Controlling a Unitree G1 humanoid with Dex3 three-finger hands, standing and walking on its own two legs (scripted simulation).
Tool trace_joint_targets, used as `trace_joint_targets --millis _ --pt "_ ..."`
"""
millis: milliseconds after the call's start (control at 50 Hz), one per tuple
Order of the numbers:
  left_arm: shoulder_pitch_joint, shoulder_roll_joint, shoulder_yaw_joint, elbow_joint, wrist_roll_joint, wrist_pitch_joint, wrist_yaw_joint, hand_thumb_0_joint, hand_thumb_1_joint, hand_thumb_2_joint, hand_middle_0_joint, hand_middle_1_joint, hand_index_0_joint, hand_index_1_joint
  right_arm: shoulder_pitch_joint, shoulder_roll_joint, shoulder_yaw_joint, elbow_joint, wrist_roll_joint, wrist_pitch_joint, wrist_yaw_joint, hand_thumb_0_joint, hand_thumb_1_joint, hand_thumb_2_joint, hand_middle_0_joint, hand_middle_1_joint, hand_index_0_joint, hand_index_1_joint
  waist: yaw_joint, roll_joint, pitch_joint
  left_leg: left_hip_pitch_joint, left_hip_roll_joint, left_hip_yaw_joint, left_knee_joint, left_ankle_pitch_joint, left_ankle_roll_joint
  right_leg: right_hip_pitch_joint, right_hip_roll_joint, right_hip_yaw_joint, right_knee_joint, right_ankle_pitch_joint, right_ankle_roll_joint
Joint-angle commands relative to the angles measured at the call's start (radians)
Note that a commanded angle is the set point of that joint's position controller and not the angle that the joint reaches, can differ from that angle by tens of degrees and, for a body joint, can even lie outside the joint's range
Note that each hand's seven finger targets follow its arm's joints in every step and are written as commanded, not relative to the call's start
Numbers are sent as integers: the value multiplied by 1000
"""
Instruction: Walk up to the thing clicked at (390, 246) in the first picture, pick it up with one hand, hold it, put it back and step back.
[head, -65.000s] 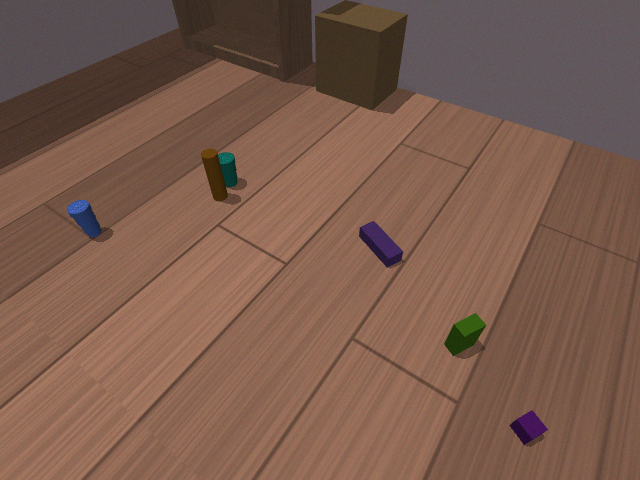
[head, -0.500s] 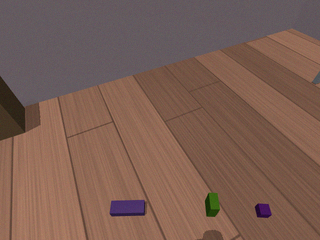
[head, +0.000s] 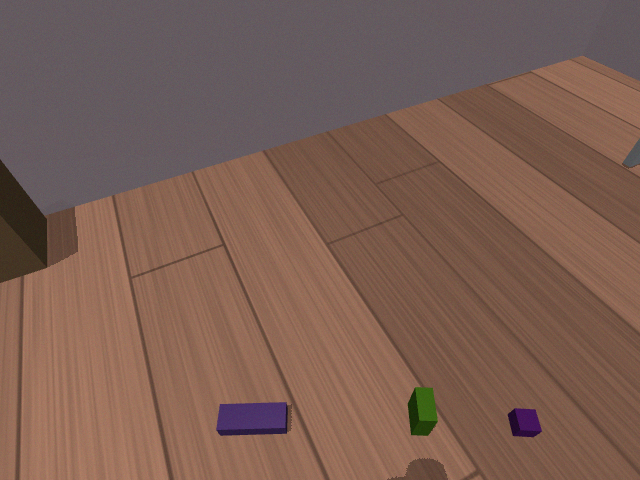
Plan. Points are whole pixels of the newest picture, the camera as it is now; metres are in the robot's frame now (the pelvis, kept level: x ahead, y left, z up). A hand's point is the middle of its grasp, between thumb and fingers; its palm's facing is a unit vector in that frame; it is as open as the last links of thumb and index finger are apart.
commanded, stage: stand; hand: left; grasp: from above
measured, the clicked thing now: (253, 418) +0.42 +0.24 -0.75
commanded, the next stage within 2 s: step back in 0.40 s
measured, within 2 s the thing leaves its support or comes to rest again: neither
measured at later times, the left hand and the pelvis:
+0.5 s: hand out of the picture +0.07 +0.25 -0.16, palm faces +0.01 -0.93 -0.36, open 7.4 cm; pelvis -0.01 -0.01 -0.01, yaw +0 degrees
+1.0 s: hand out of the picture +0.04 +0.30 -0.19, palm faces +0.00 -0.93 -0.38, open 7.4 cm; pelvis -0.11 +0.03 -0.04, yaw +3 degrees
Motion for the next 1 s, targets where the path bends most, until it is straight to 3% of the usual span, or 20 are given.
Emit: trace_joint_targets --millis 0,260,360,380,400,460,560,660,700,720,740,760,780,820,840,900,940,960,980 --pt "-35 208 38 -64 -5 -21 12 0 900 900 -200 -300 -200 -300 -37 -196 -38 -57 4 -24 -9 0 -900 -900 200 300 200 300 2 -17 -85 46 101 -71 -42 163 37 -35 -97 67 -68 144 -32" --pt "-37 220 38 -71 -9 -21 10 0 900 900 -200 -300 -200 -300 -29 -200 -36 -57 5 -22 -9 0 -900 -900 200 300 200 300 1 -23 -86 39 104 -66 -42 173 36 -22 -97 68 -66 163 -38" --pt "-32 215 35 -68 -8 -17 7 0 900 900 -200 -300 -200 -300 -37 -210 -36 -57 5 -21 -7 0 -900 -900 200 300 200 300 3 3 -51 15 99 -70 -62 76 33 -47 -92 70 -82 76 -38" --pt "-44 301 77 -86 -26 -9 12 0 900 900 -200 -300 -200 -300 -65 -275 -57 -77 14 -4 0 0 -900 -900 200 300 200 300 -2 -16 42 -66 85 -83 50 280 60 -118 -84 81 10 272 -50" --pt "-36 289 80 -104 -30 -6 17 0 900 900 -200 -300 -200 -300 -44 -261 -57 -91 22 0 -1 0 -900 -900 200 300 200 300 -8 -17 -2 -65 86 -69 82 332 70 -97 -83 68 40 316 -61" --pt "-27 271 84 -135 -31 2 19 0 900 900 -200 -300 -200 -300 -33 -257 -68 -116 29 8 2 0 -900 -900 200 300 200 300 -11 -4 -94 -46 87 -70 144 355 94 -88 -79 58 108 311 -95" --pt "-56 266 82 -202 -19 22 12 0 900 900 -200 -300 -200 -300 -27 -280 -88 -168 23 29 7 0 -900 -900 200 300 200 300 -19 5 -164 -81 96 -98 198 233 143 -152 -80 89 208 164 -123" --pt "-19 263 86 -225 -9 30 7 0 900 900 -200 -300 -200 -300 -37 -298 -102 -220 18 37 12 0 -900 -900 200 300 200 300 -5 36 -176 -175 114 -162 223 128 184 -175 -52 94 298 34 -134" --pt "-7 288 95 -230 -4 30 5 0 900 900 -200 -300 -200 -300 -50 -284 -101 -235 20 42 12 0 -900 -900 200 300 200 300 13 -12 -156 -232 52 -123 318 -21 151 -205 -110 156 232 6 -178" --pt "-14 321 106 -241 0 27 4 0 900 900 -200 -300 -200 -300 -50 -266 -95 -243 21 45 13 0 -900 -900 200 300 200 300 22 -85 -125 -267 -27 -74 426 -145 106 -231 -191 243 130 32 -222" --pt "-60 369 116 -263 9 22 6 0 900 900 -200 -300 -200 -300 -26 -245 -92 -247 18 49 14 0 -900 -900 200 300 200 300 17 -234 -112 -262 -121 4 642 -322 70 -285 -329 376 3 66 -286" --pt "-85 394 124 -290 22 15 10 0 900 900 -200 -300 -200 -300 5 -248 -92 -250 10 57 13 0 -900 -900 200 300 200 300 18 -247 -95 -275 -108 -54 773 -400 60 -337 -393 441 -26 64 -335" --pt "-105 390 125 -304 27 13 15 0 900 900 -200 -300 -200 -300 34 -266 -99 -251 15 58 17 0 -900 -900 200 300 200 300 -1 -221 -80 -254 -76 -87 782 -391 62 -372 -386 409 -8 54 -330" --pt "-181 345 116 -326 24 16 19 0 900 900 -200 -300 -200 -300 103 -264 -105 -232 28 54 23 0 -900 -900 200 300 200 300 -42 -184 -71 -218 -82 -77 776 -334 61 -396 -283 248 50 62 -263" --pt "-207 340 116 -338 30 18 21 0 900 900 -200 -300 -200 -300 136 -258 -104 -230 28 53 21 0 -900 -900 200 300 200 300 -54 -210 -73 -204 -69 -61 737 -320 57 -397 -260 219 70 71 -236" --pt "-149 330 112 -351 27 23 27 0 900 900 -200 -300 -200 -300 158 -260 -99 -235 14 37 16 0 -900 -900 200 300 200 300 -26 -214 -108 -216 -24 -37 392 -286 57 -222 -239 218 186 153 -185" --pt "-121 296 99 -352 2 39 22 0 900 900 -200 -300 -200 -300 174 -240 -101 -225 -5 19 6 0 -900 -900 200 300 200 300 -38 -100 -110 -149 -28 -37 94 -49 54 -196 -157 146 357 142 -133" --pt "-84 244 89 -360 -13 48 20 0 900 900 -200 -300 -200 -300 142 -296 -115 -245 -28 10 -1 0 -900 -900 200 300 200 300 -9 79 -94 -102 107 -260 28 146 69 -313 -33 94 517 4 -88" --pt "-77 204 81 -367 -19 49 28 0 900 900 -200 -300 -200 -300 123 -379 -127 -258 -39 9 -4 0 -900 -900 200 300 200 300 0 226 -66 -11 227 -444 33 393 108 -532 126 101 631 -376 -61"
